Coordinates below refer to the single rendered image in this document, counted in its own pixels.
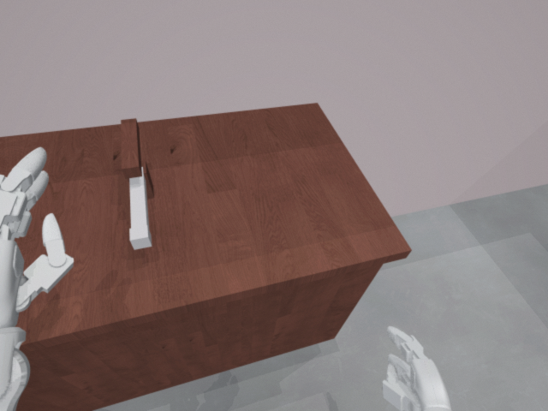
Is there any counter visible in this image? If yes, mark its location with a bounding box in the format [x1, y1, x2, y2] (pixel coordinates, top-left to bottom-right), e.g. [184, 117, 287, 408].
[0, 103, 412, 411]

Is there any robot left hand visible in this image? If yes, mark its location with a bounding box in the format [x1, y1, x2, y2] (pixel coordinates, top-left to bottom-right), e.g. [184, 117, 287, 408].
[0, 147, 74, 328]

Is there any robot right hand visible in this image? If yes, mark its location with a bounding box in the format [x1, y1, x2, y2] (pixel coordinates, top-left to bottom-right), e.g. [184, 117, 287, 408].
[383, 326, 451, 411]

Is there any tap lever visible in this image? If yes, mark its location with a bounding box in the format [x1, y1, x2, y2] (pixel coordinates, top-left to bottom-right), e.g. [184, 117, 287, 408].
[129, 167, 152, 250]

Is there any robot left forearm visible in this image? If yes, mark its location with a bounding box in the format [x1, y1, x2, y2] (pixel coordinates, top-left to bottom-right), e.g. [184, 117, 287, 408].
[0, 327, 30, 411]

